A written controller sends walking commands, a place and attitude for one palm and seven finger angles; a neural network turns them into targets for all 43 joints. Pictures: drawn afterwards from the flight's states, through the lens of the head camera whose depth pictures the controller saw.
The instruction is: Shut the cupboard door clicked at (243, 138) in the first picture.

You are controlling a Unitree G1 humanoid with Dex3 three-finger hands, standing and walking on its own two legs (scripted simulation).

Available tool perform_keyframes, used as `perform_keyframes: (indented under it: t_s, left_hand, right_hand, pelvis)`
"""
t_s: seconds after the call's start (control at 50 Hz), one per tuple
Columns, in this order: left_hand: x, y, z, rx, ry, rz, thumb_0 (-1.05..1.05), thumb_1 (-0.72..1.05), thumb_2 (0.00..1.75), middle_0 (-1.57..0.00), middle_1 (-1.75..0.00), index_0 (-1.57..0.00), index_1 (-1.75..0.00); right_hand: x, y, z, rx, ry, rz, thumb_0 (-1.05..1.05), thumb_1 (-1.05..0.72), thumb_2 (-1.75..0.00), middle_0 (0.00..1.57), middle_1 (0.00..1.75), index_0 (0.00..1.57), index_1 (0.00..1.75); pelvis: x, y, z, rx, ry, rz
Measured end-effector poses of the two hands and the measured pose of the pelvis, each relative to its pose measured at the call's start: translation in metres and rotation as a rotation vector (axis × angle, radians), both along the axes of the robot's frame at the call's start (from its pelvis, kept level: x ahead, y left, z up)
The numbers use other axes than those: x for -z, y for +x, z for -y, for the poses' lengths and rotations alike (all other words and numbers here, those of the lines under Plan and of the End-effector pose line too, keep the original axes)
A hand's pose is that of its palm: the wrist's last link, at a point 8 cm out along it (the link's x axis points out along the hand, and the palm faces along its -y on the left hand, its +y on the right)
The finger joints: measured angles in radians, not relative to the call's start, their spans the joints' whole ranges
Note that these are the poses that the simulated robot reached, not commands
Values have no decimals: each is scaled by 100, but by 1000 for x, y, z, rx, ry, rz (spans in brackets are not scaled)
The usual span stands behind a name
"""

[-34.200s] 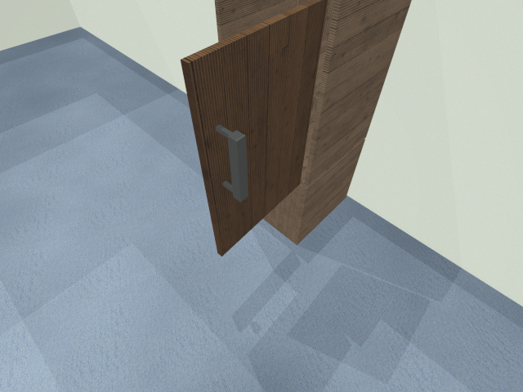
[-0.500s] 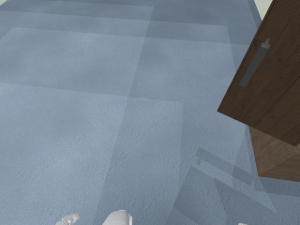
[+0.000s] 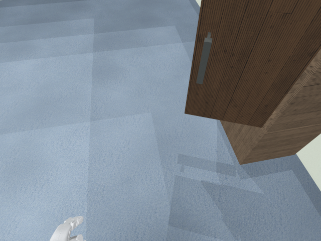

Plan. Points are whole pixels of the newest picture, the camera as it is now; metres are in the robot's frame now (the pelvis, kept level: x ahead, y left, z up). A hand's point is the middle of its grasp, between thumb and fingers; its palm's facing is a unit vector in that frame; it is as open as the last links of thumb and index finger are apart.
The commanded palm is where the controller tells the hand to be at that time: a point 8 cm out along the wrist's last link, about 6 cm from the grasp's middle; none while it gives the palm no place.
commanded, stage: turn to face it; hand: left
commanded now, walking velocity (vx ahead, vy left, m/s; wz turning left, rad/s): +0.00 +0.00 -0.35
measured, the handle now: (204, 59) +0.69 -0.13 +0.03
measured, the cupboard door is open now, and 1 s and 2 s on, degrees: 66 66 66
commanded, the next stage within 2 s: take the last steps up to it in 0.32 s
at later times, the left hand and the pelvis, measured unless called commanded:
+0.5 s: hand out of the picture +0.13 +0.19 -0.17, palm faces -0.12 -0.98 -0.18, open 7.4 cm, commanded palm none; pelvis +0.04 +0.01 +0.01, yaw -10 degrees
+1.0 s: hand (136, 218) +0.20 +0.09 -0.16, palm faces -0.26 -0.95 -0.17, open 7.4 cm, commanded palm none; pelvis +0.11 -0.08 +0.01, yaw -15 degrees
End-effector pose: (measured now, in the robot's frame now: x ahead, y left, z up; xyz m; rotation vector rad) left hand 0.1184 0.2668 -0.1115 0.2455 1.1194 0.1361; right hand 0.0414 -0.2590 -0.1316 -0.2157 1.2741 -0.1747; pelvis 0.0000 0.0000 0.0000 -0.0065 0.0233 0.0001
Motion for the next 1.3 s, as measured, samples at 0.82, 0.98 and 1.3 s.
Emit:
perform_keyframes:
  t_s: [0.82,0.98,1.3]
  left_hand:
    - [9,100,94,255,-36,-61,1,91,89,-20,-30,-20,-30]
    - [15,89,128,216,-61,-161,0,91,89,-20,-30,-20,-30]
    - [23,171,174,204,-77,-216,1,92,89,-20,-30,-20,-30]
  right_hand:
    - [0,-68,37,352,7,-145,1,-90,-89,20,30,20,30]
    - [-16,2,76,323,-18,-72,1,-91,-89,20,29,19,30]
    - [-15,102,86,298,19,-31,1,-92,-89,20,29,20,30]
  pelvis:
    - [-3,67,50,268,-18,10]
    - [-14,105,77,258,-18,4]
    - [-15,185,119,287,-15,9]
